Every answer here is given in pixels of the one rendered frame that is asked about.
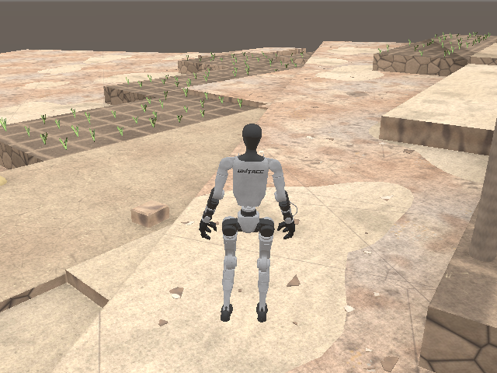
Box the robot left foot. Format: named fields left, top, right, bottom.
left=221, top=304, right=233, bottom=322

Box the right robot upper arm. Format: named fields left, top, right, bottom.
left=267, top=158, right=287, bottom=202

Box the right robot hand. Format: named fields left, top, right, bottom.
left=277, top=221, right=295, bottom=239

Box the robot left forearm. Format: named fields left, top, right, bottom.
left=202, top=188, right=219, bottom=223

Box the robot right forearm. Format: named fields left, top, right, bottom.
left=279, top=191, right=294, bottom=224

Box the robot foot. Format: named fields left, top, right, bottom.
left=221, top=304, right=233, bottom=322
left=256, top=303, right=268, bottom=322

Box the left robot upper arm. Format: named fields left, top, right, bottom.
left=212, top=157, right=235, bottom=200

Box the left robot hand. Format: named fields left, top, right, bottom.
left=199, top=219, right=217, bottom=240

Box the robot right foot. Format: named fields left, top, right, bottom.
left=256, top=303, right=268, bottom=322

